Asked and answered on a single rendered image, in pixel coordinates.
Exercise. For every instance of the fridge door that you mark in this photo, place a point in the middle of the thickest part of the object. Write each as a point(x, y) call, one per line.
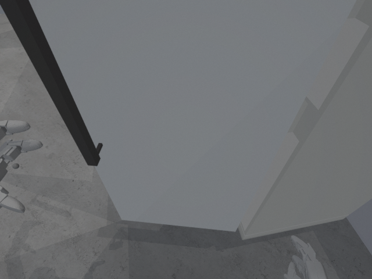
point(191, 99)

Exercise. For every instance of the left robot hand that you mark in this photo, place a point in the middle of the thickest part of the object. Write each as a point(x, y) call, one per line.
point(9, 151)

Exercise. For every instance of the handle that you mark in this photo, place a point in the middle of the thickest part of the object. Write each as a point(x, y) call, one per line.
point(26, 26)

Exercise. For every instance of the right robot hand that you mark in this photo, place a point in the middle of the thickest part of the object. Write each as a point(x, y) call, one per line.
point(308, 265)

